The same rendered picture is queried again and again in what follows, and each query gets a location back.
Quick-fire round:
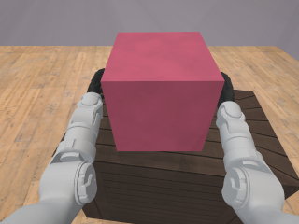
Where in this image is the pedestal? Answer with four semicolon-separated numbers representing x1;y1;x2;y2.
52;87;299;224

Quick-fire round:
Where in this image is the left robot forearm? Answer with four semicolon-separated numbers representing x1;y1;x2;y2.
38;92;103;198

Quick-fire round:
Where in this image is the carton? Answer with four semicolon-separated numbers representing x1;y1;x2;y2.
100;32;225;151

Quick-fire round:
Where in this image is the robot right hand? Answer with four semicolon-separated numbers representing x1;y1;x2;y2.
217;72;235;109

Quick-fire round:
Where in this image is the robot left hand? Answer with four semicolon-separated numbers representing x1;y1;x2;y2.
87;68;105;99

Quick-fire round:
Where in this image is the robot right upper arm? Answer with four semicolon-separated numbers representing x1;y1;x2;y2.
221;166;299;224

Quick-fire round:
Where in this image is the robot left upper arm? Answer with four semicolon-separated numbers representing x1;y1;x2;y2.
0;161;97;224

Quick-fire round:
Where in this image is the right robot forearm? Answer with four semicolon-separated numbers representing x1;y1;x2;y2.
216;101;285;206

